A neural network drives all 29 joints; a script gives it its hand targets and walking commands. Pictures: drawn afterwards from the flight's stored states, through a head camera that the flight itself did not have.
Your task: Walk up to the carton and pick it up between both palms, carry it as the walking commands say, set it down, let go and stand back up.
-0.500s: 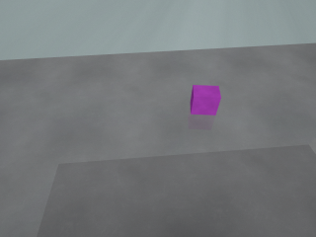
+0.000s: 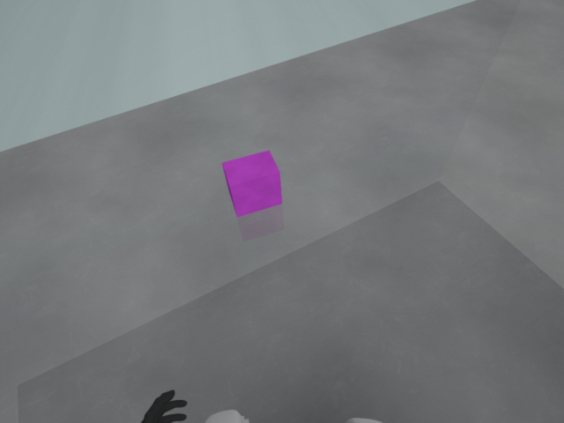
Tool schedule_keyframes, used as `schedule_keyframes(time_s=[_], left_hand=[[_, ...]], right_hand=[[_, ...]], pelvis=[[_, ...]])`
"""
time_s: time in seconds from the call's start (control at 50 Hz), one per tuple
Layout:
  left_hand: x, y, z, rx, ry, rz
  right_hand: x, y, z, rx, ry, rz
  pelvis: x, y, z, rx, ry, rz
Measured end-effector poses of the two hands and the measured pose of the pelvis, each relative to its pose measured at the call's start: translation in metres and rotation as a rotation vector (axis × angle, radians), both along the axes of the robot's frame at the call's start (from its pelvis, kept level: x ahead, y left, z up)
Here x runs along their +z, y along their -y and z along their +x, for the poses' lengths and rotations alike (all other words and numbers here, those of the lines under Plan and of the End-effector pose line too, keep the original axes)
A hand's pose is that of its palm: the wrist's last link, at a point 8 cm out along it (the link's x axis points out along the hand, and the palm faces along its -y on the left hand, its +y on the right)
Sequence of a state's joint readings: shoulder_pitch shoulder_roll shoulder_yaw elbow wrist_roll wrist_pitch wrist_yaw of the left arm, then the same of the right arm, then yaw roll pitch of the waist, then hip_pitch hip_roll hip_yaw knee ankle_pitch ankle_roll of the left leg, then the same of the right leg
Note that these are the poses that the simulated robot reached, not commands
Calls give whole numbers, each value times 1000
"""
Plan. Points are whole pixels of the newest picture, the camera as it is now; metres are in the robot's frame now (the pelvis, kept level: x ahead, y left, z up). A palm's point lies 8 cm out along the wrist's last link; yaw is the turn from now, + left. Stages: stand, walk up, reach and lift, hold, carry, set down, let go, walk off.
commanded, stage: walk up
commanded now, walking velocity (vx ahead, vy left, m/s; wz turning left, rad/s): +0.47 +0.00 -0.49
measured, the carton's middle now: (253, 184) +1.13 +0.13 -0.66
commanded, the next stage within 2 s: none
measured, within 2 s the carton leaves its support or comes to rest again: neither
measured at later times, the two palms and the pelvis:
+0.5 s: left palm (181, 280) +0.38 +0.20 -0.11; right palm (455, 365) +0.21 -0.26 -0.14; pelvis +0.24 -0.03 +0.01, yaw -10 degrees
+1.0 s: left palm (209, 283) +0.39 +0.16 -0.14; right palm (391, 144) +0.73 -0.29 -0.11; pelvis +0.52 -0.07 -0.02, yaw +2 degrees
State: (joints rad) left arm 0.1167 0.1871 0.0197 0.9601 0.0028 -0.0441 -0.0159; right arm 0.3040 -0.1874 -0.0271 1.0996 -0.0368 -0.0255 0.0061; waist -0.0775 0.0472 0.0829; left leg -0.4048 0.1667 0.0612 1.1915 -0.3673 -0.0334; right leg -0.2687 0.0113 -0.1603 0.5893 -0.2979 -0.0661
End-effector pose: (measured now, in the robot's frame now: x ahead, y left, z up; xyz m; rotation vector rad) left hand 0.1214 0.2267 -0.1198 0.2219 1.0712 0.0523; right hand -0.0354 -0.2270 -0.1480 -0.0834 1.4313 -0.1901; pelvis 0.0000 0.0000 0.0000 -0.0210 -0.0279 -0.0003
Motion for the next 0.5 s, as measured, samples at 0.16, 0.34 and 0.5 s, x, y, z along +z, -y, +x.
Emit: schedule_keyframes(time_s=[0.16, 0.34, 0.5], left_hand=[[-8, -6, 25, 53, -115, -21], [-9, -27, 104, -25, -234, 36], [13, 23, 260, -144, -57, 58]], right_hand=[[23, 11, 179, 73, 274, -50], [36, 17, 262, -13, 377, -97], [10, 36, 241, -157, 132, -13]], pelvis=[[5, -9, 79, -71, 9, -3], [6, -8, 171, -189, -4, 47], [6, 32, 245, -175, -7, 49]])
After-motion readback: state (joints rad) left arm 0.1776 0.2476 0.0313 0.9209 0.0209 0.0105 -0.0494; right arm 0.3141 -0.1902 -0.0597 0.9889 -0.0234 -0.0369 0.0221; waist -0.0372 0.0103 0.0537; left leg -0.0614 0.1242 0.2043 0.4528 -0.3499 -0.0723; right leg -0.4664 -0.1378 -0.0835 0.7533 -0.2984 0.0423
